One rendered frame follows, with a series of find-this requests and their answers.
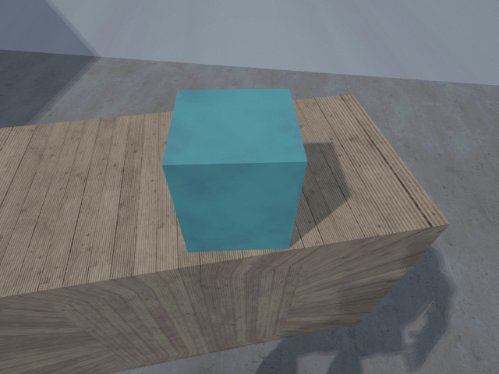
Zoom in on carton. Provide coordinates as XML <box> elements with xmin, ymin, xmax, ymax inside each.
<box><xmin>162</xmin><ymin>89</ymin><xmax>307</xmax><ymax>252</ymax></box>

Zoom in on pedestal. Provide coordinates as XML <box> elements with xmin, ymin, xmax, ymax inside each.
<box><xmin>0</xmin><ymin>94</ymin><xmax>449</xmax><ymax>374</ymax></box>

